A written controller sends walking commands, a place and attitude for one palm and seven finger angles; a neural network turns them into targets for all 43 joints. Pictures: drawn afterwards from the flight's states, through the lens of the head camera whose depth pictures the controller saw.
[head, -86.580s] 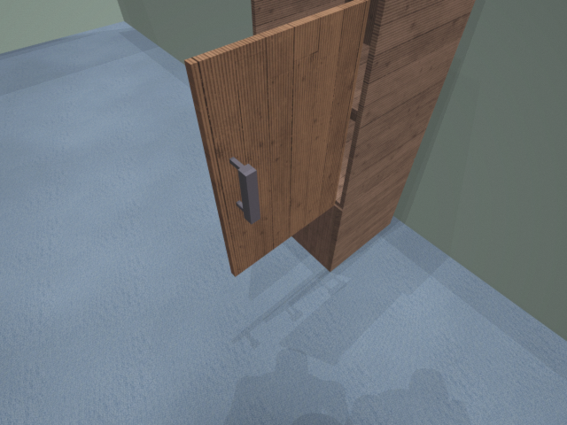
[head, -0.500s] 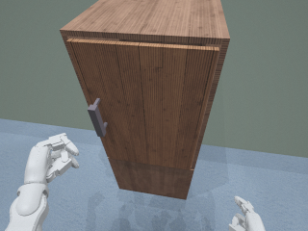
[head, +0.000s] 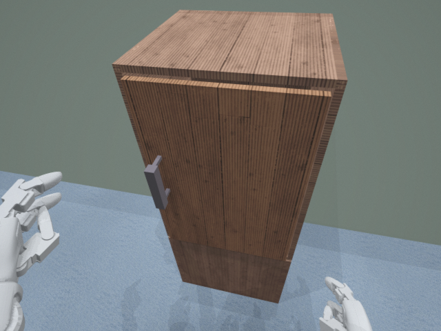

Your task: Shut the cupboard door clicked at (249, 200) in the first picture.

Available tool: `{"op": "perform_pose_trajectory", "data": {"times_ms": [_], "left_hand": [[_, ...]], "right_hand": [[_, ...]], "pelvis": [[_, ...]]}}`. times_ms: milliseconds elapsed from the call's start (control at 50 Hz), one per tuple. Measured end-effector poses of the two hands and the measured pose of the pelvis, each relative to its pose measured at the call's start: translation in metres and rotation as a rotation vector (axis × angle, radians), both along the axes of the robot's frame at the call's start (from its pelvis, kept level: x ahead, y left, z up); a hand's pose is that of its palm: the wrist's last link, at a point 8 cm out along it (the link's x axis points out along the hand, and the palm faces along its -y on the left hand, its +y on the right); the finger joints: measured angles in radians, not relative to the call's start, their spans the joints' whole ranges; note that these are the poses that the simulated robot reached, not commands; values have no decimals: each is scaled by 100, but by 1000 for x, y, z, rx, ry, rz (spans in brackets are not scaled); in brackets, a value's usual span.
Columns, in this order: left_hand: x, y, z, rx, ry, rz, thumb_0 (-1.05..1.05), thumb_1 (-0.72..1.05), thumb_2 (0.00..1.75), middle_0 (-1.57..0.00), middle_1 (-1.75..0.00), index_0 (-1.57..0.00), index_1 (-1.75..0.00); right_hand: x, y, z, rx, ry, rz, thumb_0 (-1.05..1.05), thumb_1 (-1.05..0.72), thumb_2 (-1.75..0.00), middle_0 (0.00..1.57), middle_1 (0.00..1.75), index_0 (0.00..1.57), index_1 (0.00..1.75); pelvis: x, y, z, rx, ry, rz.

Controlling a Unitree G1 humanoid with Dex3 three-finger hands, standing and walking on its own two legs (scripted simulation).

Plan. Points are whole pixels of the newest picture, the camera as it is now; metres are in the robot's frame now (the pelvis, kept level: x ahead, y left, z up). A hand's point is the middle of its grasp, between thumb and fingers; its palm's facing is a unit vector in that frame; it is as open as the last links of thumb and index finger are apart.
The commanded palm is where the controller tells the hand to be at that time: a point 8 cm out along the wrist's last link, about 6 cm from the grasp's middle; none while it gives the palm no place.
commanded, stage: draw the hand back to the body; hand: left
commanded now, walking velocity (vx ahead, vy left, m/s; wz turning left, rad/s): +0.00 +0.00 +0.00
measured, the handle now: (160, 182) +0.46 +0.22 -0.02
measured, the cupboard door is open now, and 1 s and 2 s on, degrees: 0 0 0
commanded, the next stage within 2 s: step back with the hand held close in 0.38 s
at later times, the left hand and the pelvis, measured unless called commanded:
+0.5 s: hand (59, 241) +0.18 +0.25 +0.16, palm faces +0.44 -0.80 -0.41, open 7.4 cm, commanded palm +0.13 +0.29 +0.18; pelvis -0.01 -0.01 +0.00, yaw +0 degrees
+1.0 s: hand (26, 258) +0.16 +0.28 +0.16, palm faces +0.37 -0.80 -0.48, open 7.4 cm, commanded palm +0.10 +0.31 +0.18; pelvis -0.05 +0.02 +0.00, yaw -2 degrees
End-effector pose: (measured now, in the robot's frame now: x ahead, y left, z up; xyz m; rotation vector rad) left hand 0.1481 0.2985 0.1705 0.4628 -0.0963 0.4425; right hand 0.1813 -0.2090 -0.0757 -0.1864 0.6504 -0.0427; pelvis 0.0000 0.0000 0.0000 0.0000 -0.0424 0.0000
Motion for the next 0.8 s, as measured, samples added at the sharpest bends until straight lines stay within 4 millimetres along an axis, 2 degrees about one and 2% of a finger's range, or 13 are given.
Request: {"op": "perform_pose_trajectory", "data": {"times_ms": [100,240,380,560,680,800], "left_hand": [[-8,2,11,34,-27,19,1,89,90,-32,-43,-32,-42],[-7,-3,0,-7,0,25,1,89,90,-24,-34,-24,-33],[-8,-12,2,0,-15,-3,1,89,90,-22,-31,-22,-30],[-8,-12,8,32,-29,0,1,89,90,-21,-30,-22,-30],[-4,-6,7,75,-14,-23,1,89,90,-21,-30,-21,-30],[-3,-1,4,87,11,-77,1,89,90,-21,-30,-21,-30]], "right_hand": [[-2,-5,-3,1,11,-6,1,-90,-90,20,30,20,30],[-8,-13,-5,-13,30,-21,1,-90,-90,20,30,20,30],[-12,-21,-2,-19,17,-37,1,-90,-90,20,30,20,30],[-15,-26,-2,-10,18,-44,1,-90,-90,20,30,20,30],[-22,-34,-5,-26,62,-96,1,-90,-90,20,30,20,30],[-37,-39,-2,-58,88,-164,1,-90,-90,20,30,20,30]], "pelvis": [[0,-1,0,0,-4,1],[-3,-6,1,3,-8,2],[-4,-11,1,2,-15,-1],[-8,-14,1,-5,-10,1],[-11,-8,0,-15,35,-12],[-19,3,-1,-10,47,-26]]}}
